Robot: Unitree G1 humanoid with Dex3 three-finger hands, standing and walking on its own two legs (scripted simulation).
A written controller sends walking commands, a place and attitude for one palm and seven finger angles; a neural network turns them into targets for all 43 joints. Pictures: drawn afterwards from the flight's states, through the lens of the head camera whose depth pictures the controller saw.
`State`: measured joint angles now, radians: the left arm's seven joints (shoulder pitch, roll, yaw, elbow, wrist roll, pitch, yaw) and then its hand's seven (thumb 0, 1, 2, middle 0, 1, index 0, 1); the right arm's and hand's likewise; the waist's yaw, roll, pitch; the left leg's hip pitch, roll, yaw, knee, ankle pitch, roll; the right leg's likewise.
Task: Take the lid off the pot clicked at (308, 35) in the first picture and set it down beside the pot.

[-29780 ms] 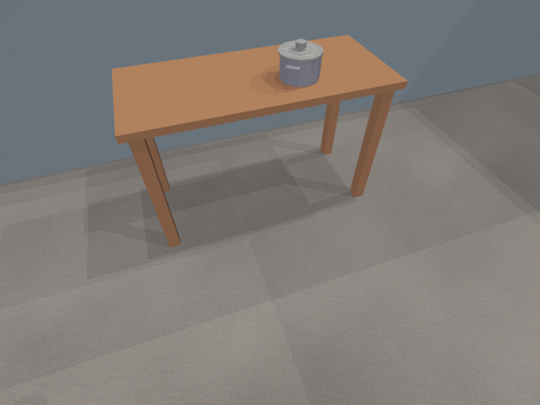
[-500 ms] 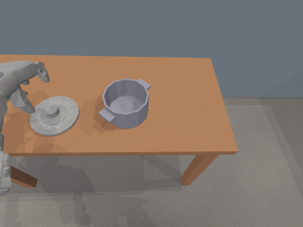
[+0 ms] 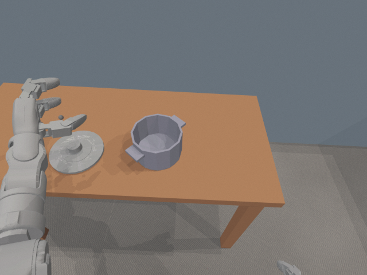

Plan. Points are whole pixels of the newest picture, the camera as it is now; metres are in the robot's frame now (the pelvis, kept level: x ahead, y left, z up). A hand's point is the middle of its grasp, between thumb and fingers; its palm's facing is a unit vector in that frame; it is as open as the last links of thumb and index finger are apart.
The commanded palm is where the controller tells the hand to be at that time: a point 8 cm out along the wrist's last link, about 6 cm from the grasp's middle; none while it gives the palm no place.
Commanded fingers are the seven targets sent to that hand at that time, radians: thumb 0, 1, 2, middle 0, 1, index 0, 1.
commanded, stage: draw the hand back to the body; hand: left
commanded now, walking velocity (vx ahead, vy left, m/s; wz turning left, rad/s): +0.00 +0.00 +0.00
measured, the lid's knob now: (74, 146) +0.49 +0.35 -0.09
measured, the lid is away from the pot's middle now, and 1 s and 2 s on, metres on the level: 0.26 0.26 0.26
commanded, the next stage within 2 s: step back with the hand held close in 1.42 s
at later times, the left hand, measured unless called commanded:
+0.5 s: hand (53, 153) +0.30 +0.25 +0.14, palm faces +0.44 -0.85 -0.29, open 8.3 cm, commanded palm +0.25 +0.28 +0.16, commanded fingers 0.00 0.86 0.88 -0.20 -0.33 -0.20 -0.33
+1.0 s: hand (48, 202) +0.21 +0.22 +0.15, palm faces +0.42 -0.85 -0.32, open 7.4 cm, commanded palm +0.15 +0.25 +0.17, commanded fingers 0.00 0.90 0.90 -0.20 -0.30 -0.20 -0.30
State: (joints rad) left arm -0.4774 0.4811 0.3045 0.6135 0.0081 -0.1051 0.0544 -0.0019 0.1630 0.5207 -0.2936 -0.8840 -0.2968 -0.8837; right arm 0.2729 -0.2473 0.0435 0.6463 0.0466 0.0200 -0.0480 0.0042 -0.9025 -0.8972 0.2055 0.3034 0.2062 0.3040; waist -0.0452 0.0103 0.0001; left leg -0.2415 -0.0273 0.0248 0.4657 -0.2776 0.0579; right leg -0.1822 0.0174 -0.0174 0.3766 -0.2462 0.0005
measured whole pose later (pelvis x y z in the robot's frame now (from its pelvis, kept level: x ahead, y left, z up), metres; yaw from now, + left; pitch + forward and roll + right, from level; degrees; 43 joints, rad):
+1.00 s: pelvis -0.02 -0.04 +0.00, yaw +1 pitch -4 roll +0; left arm 0.27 0.33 0.29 -0.18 -0.10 -0.09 0.09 0.01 0.89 0.89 -0.21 -0.30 -0.21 -0.30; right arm 0.17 -0.24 0.03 0.67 0.03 -0.08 -0.07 0.01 -0.90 -0.90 0.20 0.30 0.20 0.30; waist 0.04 0.07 0.03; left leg -0.10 0.01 -0.01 0.40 -0.23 0.00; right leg -0.05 0.06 -0.05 0.35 -0.23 -0.06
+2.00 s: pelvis -0.06 +0.00 -0.01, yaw +1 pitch +1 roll -1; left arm 0.68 0.45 0.40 -0.64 -0.07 -0.20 0.08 0.01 0.89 0.89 -0.21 -0.30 -0.22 -0.30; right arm 0.19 -0.21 -0.01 0.55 0.02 -0.04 -0.05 0.01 -0.90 -0.90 0.20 0.30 0.20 0.30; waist 0.00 -0.03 0.06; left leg -0.32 -0.06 0.02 0.53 -0.22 0.07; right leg -0.29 -0.02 -0.04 0.53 -0.25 0.01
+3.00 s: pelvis -0.16 -0.01 -0.02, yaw +1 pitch +0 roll -3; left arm 0.61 0.44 0.43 -0.65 -0.06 -0.28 0.13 0.01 0.89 0.89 -0.21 -0.30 -0.21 -0.30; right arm 0.21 -0.18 -0.01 0.57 0.01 -0.13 -0.04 0.01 -0.90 -0.90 0.20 0.30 0.20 0.30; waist -0.01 -0.01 0.06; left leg -0.50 0.05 0.00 0.65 -0.16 0.02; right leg -0.36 0.02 -0.06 0.63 -0.34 0.00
